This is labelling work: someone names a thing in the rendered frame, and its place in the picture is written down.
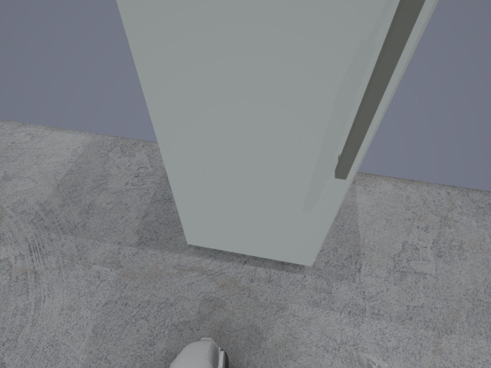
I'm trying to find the left robot shin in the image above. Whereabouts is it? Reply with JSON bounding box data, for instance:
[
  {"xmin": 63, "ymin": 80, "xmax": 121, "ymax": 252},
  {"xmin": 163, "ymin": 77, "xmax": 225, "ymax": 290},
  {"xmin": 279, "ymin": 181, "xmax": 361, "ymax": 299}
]
[{"xmin": 200, "ymin": 338, "xmax": 218, "ymax": 346}]

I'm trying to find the fridge door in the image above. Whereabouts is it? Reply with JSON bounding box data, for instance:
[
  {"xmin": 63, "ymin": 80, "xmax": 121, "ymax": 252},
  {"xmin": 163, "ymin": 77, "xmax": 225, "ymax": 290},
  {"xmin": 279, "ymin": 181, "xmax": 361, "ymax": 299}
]
[{"xmin": 116, "ymin": 0, "xmax": 435, "ymax": 266}]

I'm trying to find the handle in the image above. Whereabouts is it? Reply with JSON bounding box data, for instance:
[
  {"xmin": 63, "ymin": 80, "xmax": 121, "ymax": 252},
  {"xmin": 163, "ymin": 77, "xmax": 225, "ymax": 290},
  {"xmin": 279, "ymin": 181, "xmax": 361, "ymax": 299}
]
[{"xmin": 335, "ymin": 0, "xmax": 425, "ymax": 180}]

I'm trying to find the robot left thigh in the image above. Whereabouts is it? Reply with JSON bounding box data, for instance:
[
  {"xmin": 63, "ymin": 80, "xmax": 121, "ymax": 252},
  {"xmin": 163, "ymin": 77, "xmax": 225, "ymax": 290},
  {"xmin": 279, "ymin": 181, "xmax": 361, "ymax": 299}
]
[{"xmin": 170, "ymin": 341, "xmax": 225, "ymax": 368}]

